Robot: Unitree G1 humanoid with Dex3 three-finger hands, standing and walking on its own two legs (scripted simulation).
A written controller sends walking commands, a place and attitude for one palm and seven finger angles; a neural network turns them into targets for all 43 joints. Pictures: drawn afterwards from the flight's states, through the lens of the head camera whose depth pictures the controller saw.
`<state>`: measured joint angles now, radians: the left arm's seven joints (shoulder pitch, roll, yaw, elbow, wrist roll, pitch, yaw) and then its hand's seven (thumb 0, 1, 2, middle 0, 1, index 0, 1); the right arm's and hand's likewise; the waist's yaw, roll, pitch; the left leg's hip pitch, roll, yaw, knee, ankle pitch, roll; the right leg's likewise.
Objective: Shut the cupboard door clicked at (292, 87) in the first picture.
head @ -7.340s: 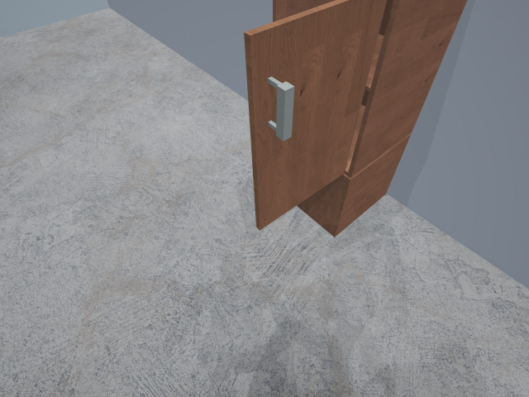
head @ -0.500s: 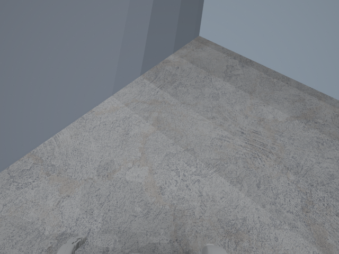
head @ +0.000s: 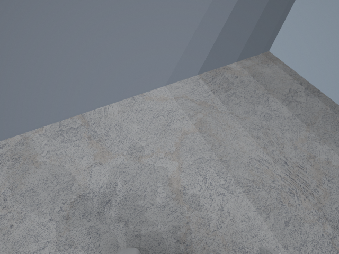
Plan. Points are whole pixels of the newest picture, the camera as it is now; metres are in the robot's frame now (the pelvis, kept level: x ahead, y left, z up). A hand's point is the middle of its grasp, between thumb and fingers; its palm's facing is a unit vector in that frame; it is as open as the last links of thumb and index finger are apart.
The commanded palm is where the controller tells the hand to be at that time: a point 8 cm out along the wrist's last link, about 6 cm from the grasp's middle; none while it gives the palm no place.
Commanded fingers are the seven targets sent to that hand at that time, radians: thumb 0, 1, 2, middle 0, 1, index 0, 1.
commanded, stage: walk to a spot facing it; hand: left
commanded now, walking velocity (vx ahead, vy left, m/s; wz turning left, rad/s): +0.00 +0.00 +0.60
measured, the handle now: out of the picture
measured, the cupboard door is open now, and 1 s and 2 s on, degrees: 88 88 88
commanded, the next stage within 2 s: none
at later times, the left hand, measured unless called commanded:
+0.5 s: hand out of the picture +0.04 +0.17 -0.14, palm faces +0.29 -0.92 -0.26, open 7.4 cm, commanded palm none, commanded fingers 0.00 0.90 0.90 -0.20 -0.30 -0.20 -0.30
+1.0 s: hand out of the picture -0.03 +0.21 -0.14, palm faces +0.57 -0.78 -0.26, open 7.4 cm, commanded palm none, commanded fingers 0.00 0.90 0.90 -0.20 -0.30 -0.20 -0.30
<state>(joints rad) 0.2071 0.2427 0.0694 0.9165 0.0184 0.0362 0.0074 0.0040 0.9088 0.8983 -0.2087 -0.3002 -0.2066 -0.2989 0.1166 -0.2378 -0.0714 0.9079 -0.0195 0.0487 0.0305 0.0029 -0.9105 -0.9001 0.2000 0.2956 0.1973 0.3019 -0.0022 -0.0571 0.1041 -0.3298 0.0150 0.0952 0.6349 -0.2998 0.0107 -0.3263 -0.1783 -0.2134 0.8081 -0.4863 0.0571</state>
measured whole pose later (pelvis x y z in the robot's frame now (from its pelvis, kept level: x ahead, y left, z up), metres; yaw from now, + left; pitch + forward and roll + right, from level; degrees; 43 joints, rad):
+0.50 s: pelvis +0.01 -0.04 +0.02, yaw +17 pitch +0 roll +1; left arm 0.17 0.17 0.04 0.89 0.02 0.01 0.02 0.01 0.90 0.90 -0.21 -0.30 -0.20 -0.30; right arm 0.16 -0.25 -0.09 0.95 -0.02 0.09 0.02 0.00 -0.91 -0.90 0.20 0.30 0.20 0.30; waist -0.03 0.04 0.11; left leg -0.52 -0.02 -0.01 1.13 -0.44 -0.05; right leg -0.23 -0.08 -0.12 0.54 -0.31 0.00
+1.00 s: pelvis +0.02 -0.03 +0.02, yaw +35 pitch +1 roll -1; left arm 0.15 0.25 0.08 0.90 0.02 0.05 -0.01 0.01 0.91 0.90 -0.20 -0.30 -0.20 -0.30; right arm 0.16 -0.22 -0.06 0.92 -0.03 0.04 0.01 0.00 -0.91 -0.90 0.20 0.30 0.20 0.30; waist 0.00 0.00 0.08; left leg -0.30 -0.01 -0.05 0.52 -0.24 0.01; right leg -0.43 -0.07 -0.02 0.86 -0.43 0.07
